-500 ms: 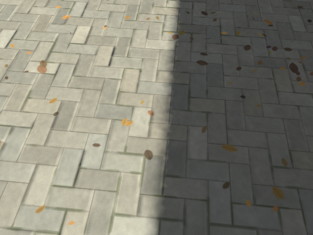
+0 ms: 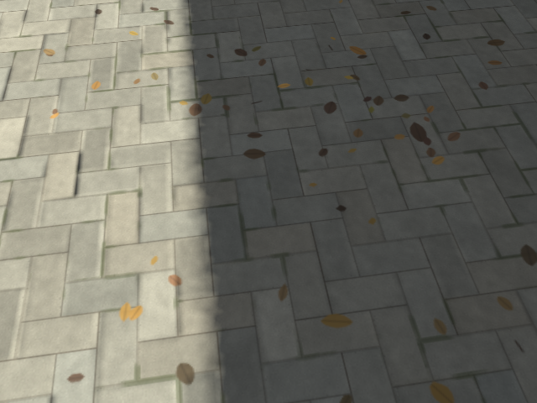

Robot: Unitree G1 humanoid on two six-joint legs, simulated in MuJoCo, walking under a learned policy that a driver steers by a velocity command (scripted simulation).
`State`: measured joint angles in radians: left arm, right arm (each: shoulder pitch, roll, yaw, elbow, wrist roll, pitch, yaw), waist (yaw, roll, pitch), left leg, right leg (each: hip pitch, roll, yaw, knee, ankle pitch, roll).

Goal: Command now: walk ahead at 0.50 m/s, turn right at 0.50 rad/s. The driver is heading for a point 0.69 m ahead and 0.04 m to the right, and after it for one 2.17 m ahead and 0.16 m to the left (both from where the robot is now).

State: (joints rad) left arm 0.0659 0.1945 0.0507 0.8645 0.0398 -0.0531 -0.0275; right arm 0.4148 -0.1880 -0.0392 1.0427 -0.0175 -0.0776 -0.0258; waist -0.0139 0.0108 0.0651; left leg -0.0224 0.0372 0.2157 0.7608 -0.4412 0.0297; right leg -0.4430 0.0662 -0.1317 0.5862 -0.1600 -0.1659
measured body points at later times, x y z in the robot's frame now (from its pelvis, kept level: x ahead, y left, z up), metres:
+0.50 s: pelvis +0.28 +0.00 +0.01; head +0.32 -0.01 +0.46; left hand +0.27 +0.28 -0.12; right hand +0.45 -0.25 -0.09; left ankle +0.43 +0.07 -0.71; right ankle +0.09 -0.04 -0.72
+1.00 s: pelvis +0.54 -0.04 +0.02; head +0.57 -0.05 +0.47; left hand +0.78 +0.13 -0.08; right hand +0.43 -0.27 -0.12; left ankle +0.43 +0.07 -0.72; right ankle +0.66 -0.18 -0.70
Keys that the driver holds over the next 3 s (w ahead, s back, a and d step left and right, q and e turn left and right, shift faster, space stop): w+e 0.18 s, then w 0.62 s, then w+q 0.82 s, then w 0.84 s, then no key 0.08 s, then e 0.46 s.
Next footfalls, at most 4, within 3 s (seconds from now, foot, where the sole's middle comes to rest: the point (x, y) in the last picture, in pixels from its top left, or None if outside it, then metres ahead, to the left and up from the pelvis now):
0.52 left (255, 392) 0.47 0.07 -0.75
1.04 right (348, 301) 0.70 -0.18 -0.75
1.58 left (262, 223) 0.96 0.04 -0.75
2.14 right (277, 136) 1.32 -0.01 -0.75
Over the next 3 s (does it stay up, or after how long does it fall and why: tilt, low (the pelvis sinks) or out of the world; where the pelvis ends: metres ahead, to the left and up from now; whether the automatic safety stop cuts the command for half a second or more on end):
stays up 1.42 0.14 0.02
